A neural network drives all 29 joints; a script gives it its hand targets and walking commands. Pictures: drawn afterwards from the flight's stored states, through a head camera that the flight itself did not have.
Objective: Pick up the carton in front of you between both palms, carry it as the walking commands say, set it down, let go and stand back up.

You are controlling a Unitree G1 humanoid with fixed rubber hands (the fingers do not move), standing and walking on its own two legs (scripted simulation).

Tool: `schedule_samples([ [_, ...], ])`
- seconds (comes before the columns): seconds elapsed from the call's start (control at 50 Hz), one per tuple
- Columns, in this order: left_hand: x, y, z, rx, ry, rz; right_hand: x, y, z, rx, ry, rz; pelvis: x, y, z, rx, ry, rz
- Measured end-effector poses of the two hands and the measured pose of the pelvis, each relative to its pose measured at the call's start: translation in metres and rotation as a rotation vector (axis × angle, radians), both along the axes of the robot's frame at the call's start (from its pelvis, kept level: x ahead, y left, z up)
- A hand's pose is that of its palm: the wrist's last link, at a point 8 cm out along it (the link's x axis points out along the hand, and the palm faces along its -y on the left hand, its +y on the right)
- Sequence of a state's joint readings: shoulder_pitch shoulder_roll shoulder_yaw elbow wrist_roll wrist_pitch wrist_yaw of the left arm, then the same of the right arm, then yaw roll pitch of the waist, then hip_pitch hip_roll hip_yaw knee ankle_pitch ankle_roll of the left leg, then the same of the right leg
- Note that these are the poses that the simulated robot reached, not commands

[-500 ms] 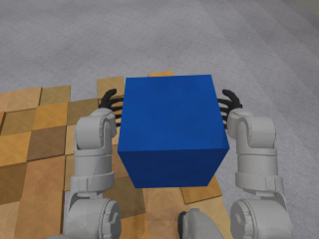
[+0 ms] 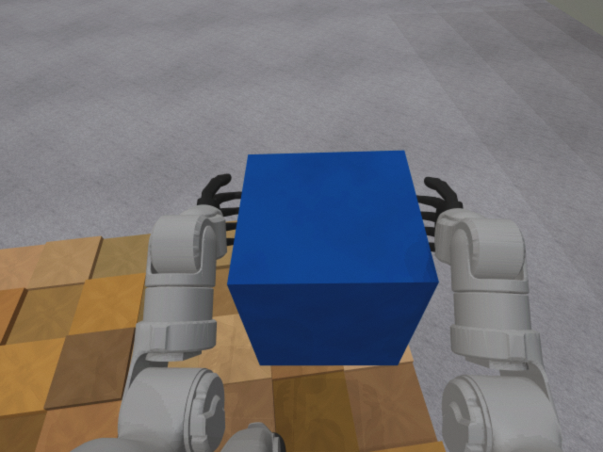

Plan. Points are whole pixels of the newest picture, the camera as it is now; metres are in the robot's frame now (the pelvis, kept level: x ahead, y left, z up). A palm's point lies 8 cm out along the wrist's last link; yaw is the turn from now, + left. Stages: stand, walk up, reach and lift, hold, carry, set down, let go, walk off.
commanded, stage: carry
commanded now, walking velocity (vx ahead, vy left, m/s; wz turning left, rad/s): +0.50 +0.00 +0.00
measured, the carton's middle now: (326, 265) +0.35 +0.00 +0.04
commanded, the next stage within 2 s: none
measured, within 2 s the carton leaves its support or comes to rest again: neither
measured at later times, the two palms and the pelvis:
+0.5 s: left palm (275, 97) +0.68 +0.09 +0.11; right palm (437, 101) +0.68 -0.21 +0.10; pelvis +0.32 -0.05 -0.03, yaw -1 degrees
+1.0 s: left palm (287, 45) +0.95 +0.09 +0.09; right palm (415, 48) +0.93 -0.21 +0.09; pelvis +0.65 -0.04 +0.01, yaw -3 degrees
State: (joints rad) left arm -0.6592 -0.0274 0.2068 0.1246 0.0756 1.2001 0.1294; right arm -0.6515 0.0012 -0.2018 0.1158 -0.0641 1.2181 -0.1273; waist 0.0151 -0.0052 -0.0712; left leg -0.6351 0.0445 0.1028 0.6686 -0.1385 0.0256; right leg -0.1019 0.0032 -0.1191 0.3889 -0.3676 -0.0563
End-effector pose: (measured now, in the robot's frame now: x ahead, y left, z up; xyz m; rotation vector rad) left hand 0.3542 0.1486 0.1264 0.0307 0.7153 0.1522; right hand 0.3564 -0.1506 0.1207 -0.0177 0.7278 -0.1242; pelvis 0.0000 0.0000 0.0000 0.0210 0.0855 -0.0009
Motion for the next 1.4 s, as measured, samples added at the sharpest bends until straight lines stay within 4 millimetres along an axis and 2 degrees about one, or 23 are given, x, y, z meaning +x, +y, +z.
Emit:
schedule_samples([
  [0.06,0.045,0.006,-0.011,-0.011,0.013,-0.019,0.039,0.006,-0.007,-0.019,0.014,-0.013,0.045,0.009,-0.006,0.015,-0.019,-0.002],
  [0.14,0.096,0.007,-0.018,-0.027,0.055,-0.054,0.079,0.007,-0.011,-0.046,0.056,-0.033,0.090,0.015,0.002,0.010,-0.025,-0.013],
  [0.2,0.133,0.002,-0.011,-0.040,0.056,-0.064,0.109,0.002,-0.005,-0.048,0.057,-0.047,0.122,0.014,0.010,-0.001,-0.016,-0.017],
  [0.28,0.186,-0.008,0.006,-0.048,0.011,-0.065,0.161,-0.008,0.013,-0.036,0.011,-0.064,0.170,0.005,0.015,-0.006,0.002,-0.018],
  [0.38,0.254,-0.028,0.015,-0.032,-0.019,-0.055,0.233,-0.028,0.019,-0.023,-0.019,-0.058,0.244,-0.017,0.005,0.005,0.003,-0.015],
  [0.44,0.295,-0.044,0.007,-0.006,-0.026,-0.044,0.280,-0.044,0.007,-0.020,-0.026,-0.035,0.292,-0.036,-0.016,0.009,-0.016,-0.004],
  [0.48,0.317,-0.052,-0.005,0.023,-0.011,-0.037,0.308,-0.052,-0.008,-0.010,-0.012,-0.016,0.315,-0.043,-0.025,-0.004,-0.011,-0.012],
  [0.56,0.344,-0.058,-0.034,0.054,0.086,-0.022,0.346,-0.058,-0.037,0.008,0.082,0.002,0.353,-0.050,-0.023,-0.009,-0.008,-0.021],
  [0.64,0.381,-0.058,-0.044,0.046,0.110,-0.008,0.387,-0.058,-0.047,0.010,0.106,0.013,0.392,-0.054,-0.018,-0.014,-0.006,-0.027],
  [0.74,0.445,-0.055,-0.043,0.009,0.072,0.009,0.448,-0.055,-0.042,0.011,0.069,-0.004,0.457,-0.054,-0.014,-0.018,0.008,-0.031],
  [0.84,0.518,-0.051,-0.048,-0.036,0.022,-0.006,0.513,-0.051,-0.038,0.003,0.018,-0.052,0.539,-0.046,-0.019,-0.003,-0.004,-0.030],
  [0.88,0.542,-0.051,-0.049,-0.049,0.023,-0.018,0.532,-0.052,-0.038,0.003,0.016,-0.078,0.568,-0.043,-0.014,0.001,-0.007,-0.039],
  [0.96,0.579,-0.056,-0.043,-0.079,0.053,-0.019,0.556,-0.055,-0.036,0.032,0.043,-0.136,0.621,-0.041,0.006,-0.019,0.000,-0.052],
  [1.02,0.606,-0.061,-0.033,-0.102,0.037,-0.018,0.579,-0.061,-0.025,0.047,0.024,-0.166,0.660,-0.043,0.018,-0.036,0.007,-0.054],
  [1.08,0.638,-0.068,-0.022,-0.088,-0.005,-0.028,0.613,-0.068,-0.013,0.034,-0.016,-0.152,0.700,-0.049,0.022,-0.039,0.006,-0.051],
  [1.16,0.687,-0.079,-0.012,-0.078,-0.059,-0.018,0.667,-0.078,-0.004,0.033,-0.069,-0.126,0.757,-0.064,0.016,-0.020,-0.006,-0.052],
  [1.22,0.729,-0.091,-0.010,-0.065,-0.092,-0.008,0.713,-0.091,-0.006,0.044,-0.101,-0.110,0.803,-0.079,0.004,0.000,-0.021,-0.047],
  [1.32,0.811,-0.118,-0.025,-0.013,-0.094,-0.010,0.800,-0.118,-0.031,0.040,-0.101,-0.067,0.879,-0.107,-0.026,-0.015,-0.038,-0.028],
  [1.4,0.855,-0.128,-0.041,0.014,0.022,0.007,0.854,-0.128,-0.046,0.030,0.015,-0.021,0.916,-0.121,-0.019,0.000,-0.029,-0.013],
])
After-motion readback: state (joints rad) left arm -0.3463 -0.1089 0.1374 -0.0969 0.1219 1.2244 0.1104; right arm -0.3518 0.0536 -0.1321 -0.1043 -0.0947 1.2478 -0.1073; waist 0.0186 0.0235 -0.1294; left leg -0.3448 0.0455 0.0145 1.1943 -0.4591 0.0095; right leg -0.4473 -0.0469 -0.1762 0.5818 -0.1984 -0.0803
